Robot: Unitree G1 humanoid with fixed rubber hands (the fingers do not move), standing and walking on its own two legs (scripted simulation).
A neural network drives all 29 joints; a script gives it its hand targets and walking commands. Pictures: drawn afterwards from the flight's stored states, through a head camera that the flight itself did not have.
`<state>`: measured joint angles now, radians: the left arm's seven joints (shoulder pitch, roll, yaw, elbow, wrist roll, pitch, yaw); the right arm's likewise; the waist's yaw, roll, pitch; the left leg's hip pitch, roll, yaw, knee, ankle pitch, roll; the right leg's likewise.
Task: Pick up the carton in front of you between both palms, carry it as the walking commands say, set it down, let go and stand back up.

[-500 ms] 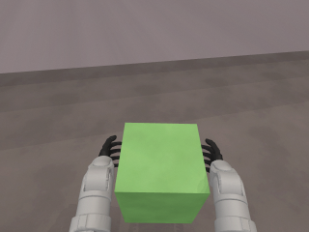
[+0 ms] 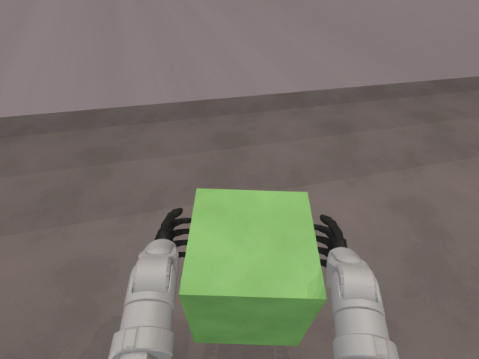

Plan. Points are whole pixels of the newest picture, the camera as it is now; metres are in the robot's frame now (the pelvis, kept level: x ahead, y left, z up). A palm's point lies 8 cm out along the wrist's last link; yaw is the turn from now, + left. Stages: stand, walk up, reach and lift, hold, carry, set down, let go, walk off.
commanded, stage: set down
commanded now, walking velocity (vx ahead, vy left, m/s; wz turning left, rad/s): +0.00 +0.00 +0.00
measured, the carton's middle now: (248, 270) +0.30 +0.00 -0.04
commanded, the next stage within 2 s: none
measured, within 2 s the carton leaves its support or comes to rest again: neither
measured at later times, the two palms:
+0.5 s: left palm (161, 277) +0.32 +0.19 -0.12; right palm (295, 273) +0.34 -0.11 -0.12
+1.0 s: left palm (163, 291) +0.35 +0.21 -0.26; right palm (275, 279) +0.40 -0.08 -0.26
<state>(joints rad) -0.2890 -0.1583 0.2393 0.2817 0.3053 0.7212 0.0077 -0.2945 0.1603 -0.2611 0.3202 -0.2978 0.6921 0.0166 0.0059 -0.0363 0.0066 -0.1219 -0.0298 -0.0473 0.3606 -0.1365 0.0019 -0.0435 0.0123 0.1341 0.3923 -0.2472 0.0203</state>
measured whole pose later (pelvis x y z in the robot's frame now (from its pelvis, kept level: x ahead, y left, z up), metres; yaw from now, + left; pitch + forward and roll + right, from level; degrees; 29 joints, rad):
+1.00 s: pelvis -0.06 +0.00 -0.18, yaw -2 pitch +42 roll -3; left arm -0.81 -0.07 0.50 0.53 0.29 0.32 0.01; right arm -0.87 0.09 -0.45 0.67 -0.24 0.26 -0.05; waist 0.08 -0.09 -0.19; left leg -1.72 -0.06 -0.10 1.35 -0.36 -0.04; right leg -1.63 0.12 0.10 1.40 -0.51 0.06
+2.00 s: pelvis -0.10 -0.01 -0.37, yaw -5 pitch +44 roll -1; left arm -1.22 0.14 0.57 0.75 0.13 0.26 0.03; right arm -1.45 -0.16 -0.13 1.03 -0.06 0.23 -0.17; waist 0.21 -0.07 0.18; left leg -2.30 -0.04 -0.07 1.99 -0.47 -0.06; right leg -2.22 0.24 0.09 2.06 -0.62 0.11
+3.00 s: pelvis -0.10 -0.02 -0.39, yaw -3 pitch +40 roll +2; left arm -1.33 0.22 0.56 1.05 0.13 0.10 -0.06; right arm -1.55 -0.25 -0.04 1.21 -0.02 0.13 -0.08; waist 0.21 -0.08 0.32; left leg -2.28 0.02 -0.05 2.07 -0.47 -0.07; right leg -2.24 0.18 0.04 2.16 -0.61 0.04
